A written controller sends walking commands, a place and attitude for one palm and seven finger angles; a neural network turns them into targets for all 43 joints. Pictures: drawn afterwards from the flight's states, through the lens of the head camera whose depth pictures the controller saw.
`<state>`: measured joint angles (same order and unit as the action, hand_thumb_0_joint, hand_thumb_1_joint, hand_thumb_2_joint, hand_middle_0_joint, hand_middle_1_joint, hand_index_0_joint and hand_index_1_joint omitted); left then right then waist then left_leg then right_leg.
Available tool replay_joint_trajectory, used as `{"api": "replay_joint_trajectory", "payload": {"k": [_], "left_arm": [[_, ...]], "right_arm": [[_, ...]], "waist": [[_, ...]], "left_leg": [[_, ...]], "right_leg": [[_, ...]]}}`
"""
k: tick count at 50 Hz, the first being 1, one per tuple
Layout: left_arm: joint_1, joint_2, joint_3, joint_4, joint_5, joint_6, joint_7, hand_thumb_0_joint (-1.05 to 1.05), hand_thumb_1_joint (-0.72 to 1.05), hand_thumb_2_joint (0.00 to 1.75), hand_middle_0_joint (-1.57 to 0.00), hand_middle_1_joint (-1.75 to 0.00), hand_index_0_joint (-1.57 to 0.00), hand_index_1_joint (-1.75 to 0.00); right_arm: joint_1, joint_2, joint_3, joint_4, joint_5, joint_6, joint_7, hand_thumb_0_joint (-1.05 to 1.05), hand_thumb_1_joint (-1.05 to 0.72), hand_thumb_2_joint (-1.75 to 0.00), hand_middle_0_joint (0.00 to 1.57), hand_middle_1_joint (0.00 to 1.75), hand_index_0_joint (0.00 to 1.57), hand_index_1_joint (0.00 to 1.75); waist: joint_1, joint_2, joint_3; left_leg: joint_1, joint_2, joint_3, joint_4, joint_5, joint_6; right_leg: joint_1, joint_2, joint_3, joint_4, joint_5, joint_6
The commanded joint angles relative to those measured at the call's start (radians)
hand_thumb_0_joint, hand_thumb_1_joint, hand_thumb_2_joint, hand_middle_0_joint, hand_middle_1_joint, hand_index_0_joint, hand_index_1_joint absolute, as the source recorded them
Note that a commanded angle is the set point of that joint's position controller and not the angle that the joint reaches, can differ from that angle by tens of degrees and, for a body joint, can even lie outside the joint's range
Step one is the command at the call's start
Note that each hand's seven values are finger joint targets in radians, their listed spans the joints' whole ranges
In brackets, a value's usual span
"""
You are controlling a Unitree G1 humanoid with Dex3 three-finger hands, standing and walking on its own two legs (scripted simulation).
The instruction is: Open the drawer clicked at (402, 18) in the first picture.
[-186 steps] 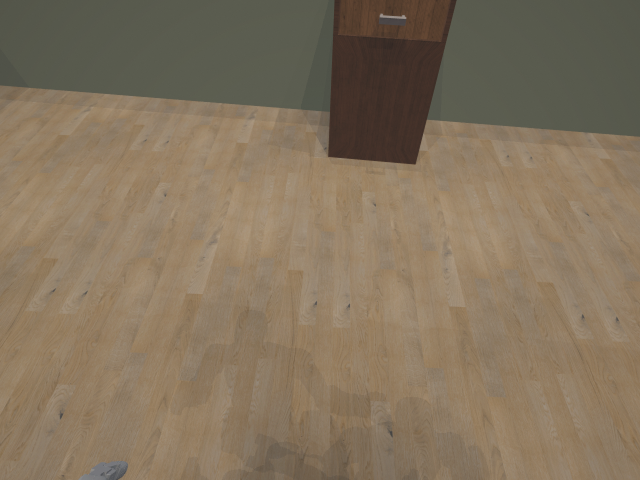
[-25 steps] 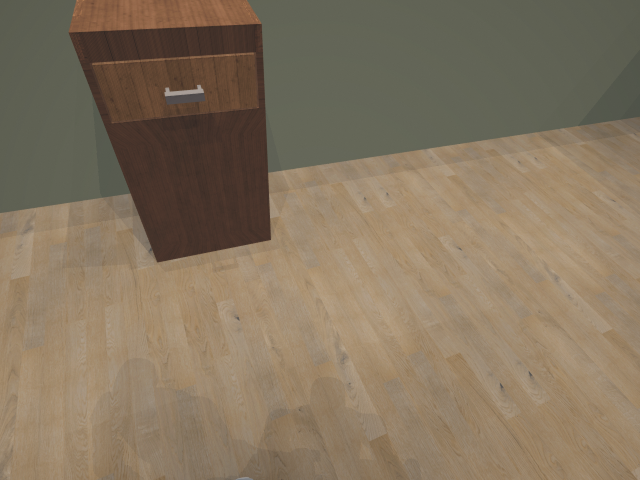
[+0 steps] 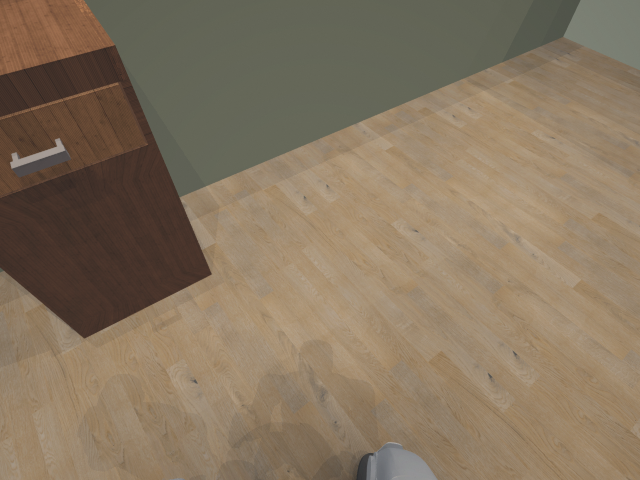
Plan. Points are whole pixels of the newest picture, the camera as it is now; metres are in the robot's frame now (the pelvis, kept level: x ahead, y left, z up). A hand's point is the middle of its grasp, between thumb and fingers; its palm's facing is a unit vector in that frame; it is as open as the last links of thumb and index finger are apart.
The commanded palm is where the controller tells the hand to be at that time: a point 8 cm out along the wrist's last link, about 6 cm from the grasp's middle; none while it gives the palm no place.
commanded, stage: turn to face it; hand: left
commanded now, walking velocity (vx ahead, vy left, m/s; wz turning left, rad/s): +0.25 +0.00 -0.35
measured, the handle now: (39, 155) +0.73 +0.60 -0.06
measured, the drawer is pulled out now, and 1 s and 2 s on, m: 0.00 0.00 0.00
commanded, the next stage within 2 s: take the last steps up to it in 1.10 s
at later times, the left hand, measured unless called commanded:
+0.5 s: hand (197, 440) +0.21 +0.20 -0.18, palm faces +0.18 -0.97 -0.17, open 7.3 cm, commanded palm none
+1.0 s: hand (198, 431) +0.21 +0.18 -0.14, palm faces +0.36 -0.88 -0.30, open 7.4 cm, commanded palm none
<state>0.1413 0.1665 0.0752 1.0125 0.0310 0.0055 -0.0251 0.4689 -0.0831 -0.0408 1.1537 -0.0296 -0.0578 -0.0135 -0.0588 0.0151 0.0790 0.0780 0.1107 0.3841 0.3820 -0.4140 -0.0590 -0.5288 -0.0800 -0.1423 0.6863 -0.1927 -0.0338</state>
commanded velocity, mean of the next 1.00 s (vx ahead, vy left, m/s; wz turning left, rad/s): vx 0.01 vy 0.00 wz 0.46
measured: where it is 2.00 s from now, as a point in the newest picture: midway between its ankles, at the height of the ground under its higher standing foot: (307, 444)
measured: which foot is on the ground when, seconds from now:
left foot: down 0.00-0.04, up 0.06-0.46, down 0.48-0.94, up 0.96-1.00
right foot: up 0.00-0.02, down 0.04-0.48, up 0.50-0.92, down 0.94-1.00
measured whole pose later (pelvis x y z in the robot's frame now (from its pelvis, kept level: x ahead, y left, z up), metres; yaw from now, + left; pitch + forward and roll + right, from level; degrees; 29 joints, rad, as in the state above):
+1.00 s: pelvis +0.18 -0.04 +0.00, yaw +21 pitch +0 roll +1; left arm 0.18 0.19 0.04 0.89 0.02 0.01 0.03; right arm 0.21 -0.25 -0.09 0.94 -0.02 0.07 0.01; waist -0.02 0.06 0.05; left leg -0.46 -0.05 -0.06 0.79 -0.40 -0.02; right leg -0.28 -0.04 -0.06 0.59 -0.31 0.00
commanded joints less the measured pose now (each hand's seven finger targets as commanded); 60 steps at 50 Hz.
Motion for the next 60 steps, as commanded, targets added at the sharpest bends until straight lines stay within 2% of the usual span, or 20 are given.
{"api": "replay_joint_trajectory", "payload": {"k": [1,2,3,5,7,9,18,22,23,24,25,28,31,40,45,46,47,48,51,60], "left_arm": [[0.318,0.128,0.035,0.025,0.008,-0.058,0.005,0.00,0.90,0.90,-0.20,-0.30,-0.20,-0.30],[0.413,0.256,0.064,0.041,0.005,-0.069,0.020,0.00,0.90,0.90,-0.20,-0.30,-0.20,-0.30],[0.424,0.304,0.064,0.048,-0.025,-0.062,0.027,0.00,0.90,0.90,-0.20,-0.30,-0.20,-0.30],[0.219,0.220,0.044,-0.013,-0.021,-0.058,0.039,0.00,0.90,0.90,-0.20,-0.30,-0.20,-0.30],[0.122,0.124,0.006,-0.022,-0.017,-0.071,0.048,0.00,0.90,0.90,-0.20,-0.30,-0.20,-0.30],[0.083,0.105,-0.007,-0.011,-0.008,-0.080,0.051,0.00,0.90,0.90,-0.20,-0.30,-0.20,-0.30],[0.089,0.151,0.000,-0.023,-0.010,-0.043,0.052,0.00,0.90,0.90,-0.20,-0.30,-0.20,-0.30],[0.084,0.182,0.016,-0.050,-0.015,-0.018,0.055,0.00,0.90,0.90,-0.20,-0.30,-0.20,-0.30],[0.098,0.165,0.018,-0.063,-0.019,-0.010,0.052,0.00,0.90,0.90,-0.20,-0.30,-0.20,-0.30],[0.113,0.116,0.013,-0.096,-0.027,-0.004,0.047,0.00,0.90,0.90,-0.20,-0.30,-0.20,-0.30],[0.064,0.114,0.002,-0.136,-0.018,0.000,0.053,0.00,0.90,0.90,-0.20,-0.30,-0.20,-0.30],[0.028,0.124,0.021,-0.134,-0.013,0.003,0.044,0.00,0.90,0.90,-0.20,-0.30,-0.20,-0.30],[0.074,0.119,0.021,-0.116,-0.014,0.010,0.040,0.00,0.90,0.90,-0.20,-0.30,-0.20,-0.30],[0.029,0.114,0.012,-0.163,-0.021,0.015,0.049,0.00,0.90,0.90,-0.20,-0.30,-0.20,-0.30],[0.162,0.136,0.011,-0.141,-0.026,0.002,0.057,0.00,0.90,0.90,-0.20,-0.30,-0.20,-0.30],[0.187,0.194,0.021,-0.140,-0.015,-0.007,0.063,0.00,0.90,0.90,-0.20,-0.30,-0.20,-0.30],[0.176,0.291,0.038,-0.155,0.001,-0.013,0.067,0.00,0.90,0.90,-0.20,-0.30,-0.20,-0.30],[0.143,0.295,0.033,-0.175,-0.007,-0.009,0.067,0.00,0.90,0.90,-0.20,-0.30,-0.20,-0.30],[0.008,0.200,0.010,-0.190,-0.008,-0.016,0.066,0.00,0.90,0.90,-0.20,-0.30,-0.20,-0.30],[0.176,0.223,0.013,-0.108,0.003,-0.018,0.061,0.00,0.90,0.90,-0.20,-0.30,-0.20,-0.30]], "right_arm": [[-0.034,-0.207,-0.041,-0.068,0.016,-0.017,0.001,0.00,-0.90,-0.90,0.20,0.30,0.20,0.30],[-0.003,-0.130,-0.029,-0.105,0.033,-0.022,0.006,0.00,-0.90,-0.90,0.20,0.30,0.20,0.30],[-0.081,-0.130,-0.027,-0.136,0.032,-0.016,-0.001,0.00,-0.90,-0.90,0.20,0.30,0.20,0.30],[-0.101,-0.132,-0.029,-0.137,0.019,-0.003,-0.004,0.00,-0.90,-0.90,0.20,0.30,0.20,0.30],[-0.090,-0.107,-0.015,-0.099,0.004,0.022,-0.003,0.00,-0.90,-0.90,0.20,0.30,0.20,0.30],[-0.016,-0.081,-0.009,-0.072,0.007,0.044,-0.002,0.00,-0.90,-0.90,0.20,0.30,0.20,0.30],[-0.250,-0.127,-0.004,-0.181,0.014,0.065,0.019,0.00,-0.90,-0.90,0.20,0.30,0.20,0.30],[-0.226,-0.177,-0.017,-0.209,0.006,0.070,0.028,0.00,-0.90,-0.90,0.20,0.30,0.20,0.30],[-0.185,-0.227,-0.031,-0.212,0.002,0.068,0.028,0.00,-0.90,-0.90,0.20,0.30,0.20,0.30],[-0.133,-0.330,-0.052,-0.225,-0.003,0.064,0.025,0.00,-0.90,-0.90,0.20,0.30,0.20,0.30],[-0.094,-0.352,-0.057,-0.218,-0.002,0.068,0.015,0.00,-0.90,-0.90,0.20,0.30,0.20,0.30],[-0.224,-0.307,-0.052,-0.256,0.002,0.063,0.002,0.00,-0.90,-0.90,0.20,0.30,0.20,0.30],[-0.263,-0.292,-0.048,-0.278,0.006,0.053,0.001,0.00,-0.90,-0.90,0.20,0.30,0.20,0.30],[-0.228,-0.321,-0.073,-0.271,0.003,0.073,0.008,0.00,-0.90,-0.90,0.20,0.30,0.20,0.30],[-0.302,-0.310,-0.077,-0.299,0.011,0.086,0.016,0.00,-0.90,-0.90,0.20,0.30,0.20,0.30],[-0.295,-0.263,-0.072,-0.307,0.021,0.088,0.021,0.00,-0.90,-0.90,0.20,0.30,0.20,0.30],[-0.299,-0.196,-0.059,-0.337,0.021,0.089,0.025,0.00,-0.90,-0.90,0.20,0.30,0.20,0.30],[-0.322,-0.247,-0.070,-0.340,0.008,0.097,0.022,0.00,-0.90,-0.90,0.20,0.30,0.20,0.30],[-0.276,-0.231,-0.069,-0.278,0.006,0.115,0.033,0.00,-0.90,-0.90,0.20,0.30,0.20,0.30],[-0.377,-0.199,-0.036,-0.271,0.017,0.108,0.027,0.00,-0.90,-0.90,0.20,0.30,0.20,0.30]], "waist": [[0.206,-0.005,-0.185],[0.213,-0.251,-0.318],[0.203,-0.197,-0.297],[0.124,-0.163,-0.179],[0.057,-0.037,-0.093],[0.005,-0.067,-0.110],[0.070,-0.136,-0.042],[0.043,-0.066,-0.050],[0.024,0.062,-0.082],[0.010,0.326,-0.102],[-0.018,0.300,-0.133],[0.027,0.135,-0.129],[0.047,0.088,-0.162],[0.016,0.128,-0.171],[0.086,0.113,-0.170],[0.097,-0.030,-0.163],[0.100,-0.324,-0.114],[0.104,-0.263,-0.099],[0.024,-0.154,-0.021],[0.112,-0.208,-0.071]], "left_leg": [[-0.222,0.184,-0.049,0.477,0.778,0.077],[-0.557,0.019,-0.080,0.824,0.034,0.026],[-0.678,-0.034,-0.228,1.024,-0.194,0.023],[-0.694,0.047,-0.348,1.057,-0.019,0.028],[-0.588,0.075,-0.360,0.920,0.069,0.029],[-0.515,0.058,-0.354,0.793,0.078,0.019],[-0.504,0.005,-0.291,0.404,0.098,0.007],[-0.331,-0.017,-0.260,0.196,0.242,0.025],[-0.245,0.038,-0.358,0.112,0.402,0.061],[-0.163,0.251,-0.660,0.013,0.678,0.178],[-0.174,0.337,-0.809,-0.065,0.678,0.283],[-0.247,0.222,-0.702,-0.078,0.371,0.241],[-0.254,0.146,-0.594,-0.078,0.421,0.210],[-0.215,0.133,-0.673,-0.035,0.486,0.241],[-0.403,0.049,-0.657,0.060,0.405,0.168],[-0.542,-0.031,-0.587,0.188,0.233,0.104],[-0.707,-0.180,-0.403,0.421,-0.077,0.021],[-0.670,-0.139,-0.452,0.616,-0.150,0.029],[-0.643,-0.095,-0.433,0.825,0.012,0.016],[-0.538,-0.093,-0.346,0.491,-0.055,-0.007]], "right_leg": [[0.537,0.038,0.003,-0.145,0.094,-0.071],[0.811,-0.263,0.470,-0.210,0.287,-0.188],[0.781,-0.363,0.630,-0.319,0.475,-0.267],[0.535,-0.328,0.527,-0.383,0.216,-0.223],[0.300,-0.251,0.313,-0.412,0.274,-0.155],[0.240,-0.212,0.170,-0.401,0.386,-0.123],[0.333,-0.252,0.063,-0.368,0.331,-0.106],[0.292,-0.232,-0.015,-0.195,0.210,-0.030],[0.224,-0.179,-0.054,-0.055,0.102,0.017],[0.059,-0.052,-0.096,0.173,-0.267,0.092],[0.002,0.005,0.007,0.383,-0.517,0.101],[-0.057,-0.030,0.132,0.500,-0.299,0.095],[0.002,-0.026,0.130,0.433,-0.211,0.109],[0.071,0.022,0.123,0.171,-0.266,0.116],[0.376,0.049,0.097,-0.231,-0.057,0.093],[0.491,-0.081,0.223,-0.378,-0.077,0.057],[0.489,-0.352,0.505,-0.459,-0.033,-0.059],[0.344,-0.415,0.502,-0.460,-0.008,-0.125],[0.259,-0.247,0.268,-0.389,0.121,-0.086],[0.434,-0.247,0.195,-0.336,0.352,-0.113]]}}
